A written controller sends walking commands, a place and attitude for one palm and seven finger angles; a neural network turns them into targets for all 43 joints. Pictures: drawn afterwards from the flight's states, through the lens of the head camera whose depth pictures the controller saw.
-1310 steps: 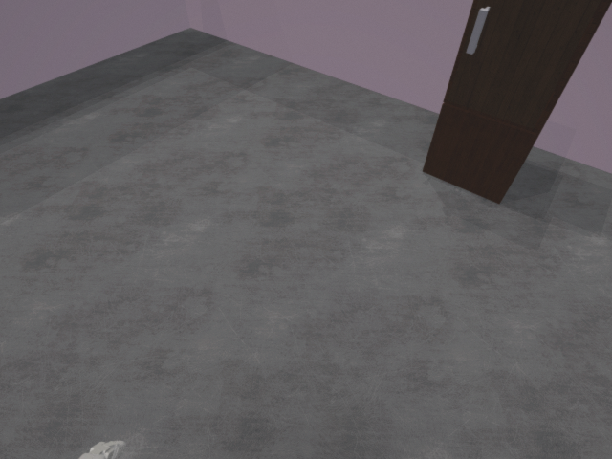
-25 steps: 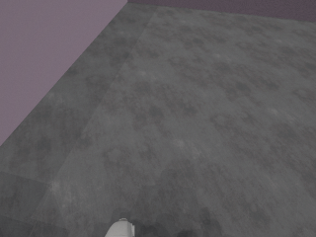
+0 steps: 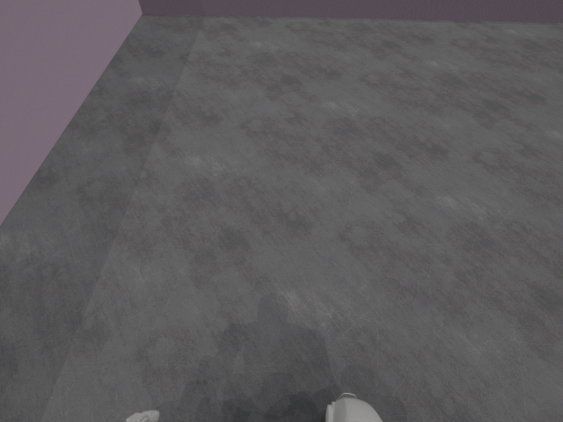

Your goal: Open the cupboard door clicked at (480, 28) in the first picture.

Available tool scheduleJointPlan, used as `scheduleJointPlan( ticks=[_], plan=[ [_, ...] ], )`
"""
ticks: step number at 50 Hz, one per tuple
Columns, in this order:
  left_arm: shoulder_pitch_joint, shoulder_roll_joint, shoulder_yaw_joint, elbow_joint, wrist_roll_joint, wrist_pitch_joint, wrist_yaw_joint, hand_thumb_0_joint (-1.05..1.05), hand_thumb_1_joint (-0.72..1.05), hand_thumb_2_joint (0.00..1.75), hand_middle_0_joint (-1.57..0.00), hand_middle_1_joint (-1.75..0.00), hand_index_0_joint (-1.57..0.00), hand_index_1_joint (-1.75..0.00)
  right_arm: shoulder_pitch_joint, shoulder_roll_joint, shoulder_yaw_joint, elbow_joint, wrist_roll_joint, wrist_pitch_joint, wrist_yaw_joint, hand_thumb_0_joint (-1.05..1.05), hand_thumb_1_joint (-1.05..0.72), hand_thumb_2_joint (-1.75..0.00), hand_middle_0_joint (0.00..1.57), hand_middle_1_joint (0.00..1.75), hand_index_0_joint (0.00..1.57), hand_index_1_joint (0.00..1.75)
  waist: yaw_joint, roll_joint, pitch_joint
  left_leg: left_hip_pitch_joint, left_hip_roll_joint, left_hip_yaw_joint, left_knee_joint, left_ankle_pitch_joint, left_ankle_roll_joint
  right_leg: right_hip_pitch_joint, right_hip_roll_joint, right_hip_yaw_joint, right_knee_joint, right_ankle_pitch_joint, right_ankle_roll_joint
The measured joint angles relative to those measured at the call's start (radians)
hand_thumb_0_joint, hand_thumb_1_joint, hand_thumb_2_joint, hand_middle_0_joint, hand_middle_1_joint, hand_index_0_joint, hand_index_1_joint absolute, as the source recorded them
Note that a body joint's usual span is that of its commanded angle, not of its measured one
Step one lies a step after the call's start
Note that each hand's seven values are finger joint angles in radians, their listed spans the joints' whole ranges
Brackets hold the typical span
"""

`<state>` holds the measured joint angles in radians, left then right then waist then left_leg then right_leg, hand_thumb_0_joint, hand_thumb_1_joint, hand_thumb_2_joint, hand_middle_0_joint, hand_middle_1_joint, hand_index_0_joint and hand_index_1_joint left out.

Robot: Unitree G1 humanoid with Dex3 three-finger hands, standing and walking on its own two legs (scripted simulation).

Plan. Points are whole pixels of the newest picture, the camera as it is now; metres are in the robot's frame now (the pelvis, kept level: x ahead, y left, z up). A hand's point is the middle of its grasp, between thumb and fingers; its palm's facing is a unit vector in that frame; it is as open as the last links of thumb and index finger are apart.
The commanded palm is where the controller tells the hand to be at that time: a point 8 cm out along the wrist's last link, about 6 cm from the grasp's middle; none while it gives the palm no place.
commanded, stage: walk to a spot facing it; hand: left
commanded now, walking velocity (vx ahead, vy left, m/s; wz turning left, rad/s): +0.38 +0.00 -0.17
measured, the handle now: out of the picture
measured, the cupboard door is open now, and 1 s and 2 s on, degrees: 49 49 49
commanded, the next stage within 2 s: turn to face it in 0.30 s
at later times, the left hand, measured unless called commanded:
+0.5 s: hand (214, 393) +0.19 +0.13 -0.19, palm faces +0.13 -0.98 -0.14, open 7.3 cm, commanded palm none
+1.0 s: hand (209, 258) +0.44 +0.17 -0.15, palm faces +0.33 -0.90 -0.28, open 7.4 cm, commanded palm none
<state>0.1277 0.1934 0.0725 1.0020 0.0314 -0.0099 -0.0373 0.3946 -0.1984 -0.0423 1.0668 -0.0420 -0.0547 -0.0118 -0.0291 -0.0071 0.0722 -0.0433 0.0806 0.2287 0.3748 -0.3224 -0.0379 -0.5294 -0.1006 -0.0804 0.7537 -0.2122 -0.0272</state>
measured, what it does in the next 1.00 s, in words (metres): walks ahead, turning left: right foot, then left foot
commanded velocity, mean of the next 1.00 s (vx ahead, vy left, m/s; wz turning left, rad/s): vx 0.11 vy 0.00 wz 0.44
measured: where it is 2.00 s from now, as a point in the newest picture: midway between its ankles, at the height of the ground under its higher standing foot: (308, 342)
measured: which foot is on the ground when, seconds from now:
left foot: down 0.00-0.08, up 0.10-0.52, down 0.54-0.94, up 0.96-1.00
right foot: up 0.00-0.06, down 0.08-0.54, up 0.56-0.92, down 0.94-1.00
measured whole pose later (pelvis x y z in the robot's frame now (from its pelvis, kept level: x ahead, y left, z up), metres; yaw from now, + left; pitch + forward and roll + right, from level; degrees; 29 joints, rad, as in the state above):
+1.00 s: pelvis +0.36 -0.07 -0.01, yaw +20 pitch +2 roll +1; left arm 0.10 0.19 0.05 0.86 0.03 -0.01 0.02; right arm 0.18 -0.24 -0.09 0.94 -0.02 0.05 0.01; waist -0.03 0.04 0.07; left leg -0.49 -0.03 -0.06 0.91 -0.47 -0.03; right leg -0.33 -0.06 -0.07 0.63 -0.33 0.01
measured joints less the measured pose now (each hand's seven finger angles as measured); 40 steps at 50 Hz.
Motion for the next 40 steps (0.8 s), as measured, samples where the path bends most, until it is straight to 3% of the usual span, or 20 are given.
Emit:
scheduleJointPlan(
  ticks=[2,4,7,8,10,17,22,25,27,29,32,36,40],
  plan=[
    [-0.030,0.007,-0.002,-0.009,-0.001,-0.004,-0.002,0.00,0.91,0.90,-0.19,-0.30,-0.19,-0.30,0.040,-0.002,0.003,0.023,-0.001,0.010,0.004,-0.01,-0.93,-0.90,0.20,0.30,0.20,0.30,-0.014,0.007,0.004,0.030,0.016,0.008,0.024,-0.045,-0.024,0.043,0.016,-0.020,-0.073,-0.003,-0.011],
    [-0.047,0.017,-0.006,-0.020,0.000,-0.026,-0.002,0.00,0.91,0.90,-0.19,-0.30,-0.19,-0.30,0.083,0.004,0.008,0.047,0.006,0.019,0.010,0.00,-0.93,-0.90,0.20,0.30,0.20,0.30,-0.019,0.007,0.002,0.018,0.043,0.005,0.136,-0.116,-0.036,0.111,0.034,-0.036,-0.146,-0.007,-0.038],
    [-0.052,0.007,-0.005,-0.022,-0.012,-0.057,0.016,0.00,0.91,0.90,-0.19,-0.30,-0.19,-0.30,0.060,0.011,0.006,0.084,0.022,0.048,0.016,0.00,-0.92,-0.90,0.20,0.30,0.20,0.30,-0.018,0.017,0.025,-0.154,0.043,-0.105,0.602,-0.176,0.003,0.140,0.052,-0.052,-0.074,-0.067,-0.043],
    [-0.041,0.001,-0.008,-0.019,-0.015,-0.058,0.022,0.00,0.91,0.90,-0.19,-0.30,-0.19,-0.30,0.043,0.014,0.002,0.087,0.023,0.052,0.015,0.00,-0.92,-0.90,0.20,0.30,0.20,0.30,-0.020,0.018,0.026,-0.215,0.037,-0.129,0.712,-0.144,0.011,0.169,0.059,-0.058,-0.091,-0.078,-0.041],
    [-0.007,-0.013,-0.016,-0.004,-0.017,-0.056,0.033,0.00,0.91,0.90,-0.19,-0.30,-0.19,-0.30,0.003,0.020,-0.003,0.076,0.020,0.054,0.013,0.01,-0.92,-0.90,0.20,0.30,0.20,0.30,-0.023,0.018,0.017,-0.320,0.039,-0.147,0.796,-0.072,0.017,0.233,0.073,-0.067,-0.162,-0.070,-0.031],
    [0.118,-0.018,-0.013,0.064,-0.016,-0.070,0.051,-0.02,0.96,0.90,-0.20,-0.30,-0.20,-0.30,-0.128,0.052,-0.013,-0.007,0.013,0.045,0.016,0.01,-0.93,-0.90,0.20,0.30,0.20,0.30,-0.014,0.014,-0.026,-0.513,0.050,-0.155,0.597,0.094,0.010,0.417,0.115,-0.100,-0.378,-0.060,-0.038],
    [0.182,-0.043,-0.035,0.114,-0.012,-0.071,0.050,-0.01,0.94,0.90,-0.20,-0.30,-0.20,-0.30,-0.198,0.022,-0.017,-0.027,0.020,0.043,0.028,0.01,-0.95,-0.90,0.20,0.30,0.20,0.30,0.010,0.009,-0.011,-0.503,0.025,-0.129,0.399,0.136,0.029,0.520,0.112,-0.135,-0.404,-0.129,-0.011],
    [0.213,-0.052,-0.041,0.135,-0.011,-0.061,0.050,0.00,0.93,0.90,-0.20,-0.30,-0.20,-0.30,-0.229,0.015,-0.009,-0.043,0.020,0.037,0.030,0.01,-0.94,-0.90,0.20,0.30,0.20,0.30,0.021,-0.014,0.011,-0.447,-0.014,-0.103,0.297,0.144,0.051,0.559,0.085,-0.158,-0.347,-0.208,0.016],
    [0.236,-0.062,-0.041,0.137,-0.016,-0.044,0.049,0.00,0.92,0.90,-0.20,-0.30,-0.20,-0.30,-0.235,0.001,-0.004,-0.066,0.013,0.024,0.031,0.01,-0.93,-0.90,0.20,0.30,0.20,0.30,0.023,-0.011,0.015,-0.396,-0.031,-0.104,0.243,0.217,0.088,0.511,0.057,-0.167,-0.167,-0.276,0.035],
    [0.221,-0.056,-0.039,0.126,-0.024,-0.019,0.049,0.00,0.92,0.90,-0.20,-0.30,-0.20,-0.30,-0.246,0.003,-0.002,-0.083,0.012,0.018,0.021,0.00,-0.93,-0.90,0.20,0.30,0.20,0.30,0.022,-0.023,0.026,-0.409,-0.051,-0.108,0.304,0.115,0.114,0.370,0.044,-0.091,0.163,-0.345,0.045],
    [0.163,-0.042,-0.026,0.090,-0.020,0.002,0.052,0.00,0.91,0.90,-0.20,-0.30,-0.20,-0.30,-0.240,0.007,0.003,-0.096,0.014,0.023,0.005,0.00,-0.92,-0.90,0.20,0.30,0.20,0.30,0.031,-0.020,0.026,-0.392,-0.069,-0.124,0.281,0.086,0.103,0.175,0.050,0.001,0.446,-0.304,0.062],
    [0.073,-0.025,-0.009,0.011,-0.016,0.009,0.051,0.01,0.91,0.90,-0.20,-0.30,-0.20,-0.30,-0.229,0.014,0.010,-0.095,0.013,0.035,0.001,0.00,-0.92,-0.90,0.20,0.30,0.20,0.30,0.036,-0.006,0.022,-0.351,-0.087,-0.161,0.193,0.118,0.101,0.041,0.025,0.057,0.386,-0.228,0.087],
    [0.000,-0.007,0.000,-0.055,-0.014,0.019,0.052,0.00,0.91,0.90,-0.20,-0.30,-0.19,-0.30,-0.219,0.020,0.002,-0.102,0.010,0.054,0.009,0.00,-0.92,-0.90,0.20,0.30,0.20,0.30,0.021,0.009,0.008,-0.331,-0.093,-0.211,0.156,0.127,0.082,0.008,0.021,0.082,0.240,-0.190,0.099]
  ],
)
